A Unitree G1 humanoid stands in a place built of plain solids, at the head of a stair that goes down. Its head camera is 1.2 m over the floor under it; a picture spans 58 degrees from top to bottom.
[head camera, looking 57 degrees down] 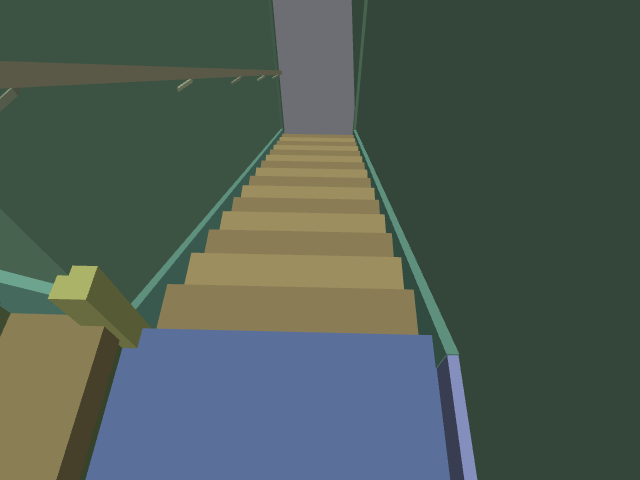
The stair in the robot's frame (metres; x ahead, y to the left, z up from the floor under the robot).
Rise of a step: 0.17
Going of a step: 0.23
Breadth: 0.87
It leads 1 degrees to the right of straight ahead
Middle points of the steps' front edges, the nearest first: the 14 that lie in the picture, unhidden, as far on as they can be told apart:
0.46 0.10 0.00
0.69 0.11 -0.17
0.93 0.10 -0.34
1.16 0.09 -0.50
1.39 0.09 -0.67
1.62 0.08 -0.84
1.85 0.08 -1.01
2.09 0.07 -1.17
2.32 0.07 -1.34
2.55 0.06 -1.51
2.78 0.05 -1.68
3.01 0.05 -1.84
3.25 0.04 -2.01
3.48 0.04 -2.18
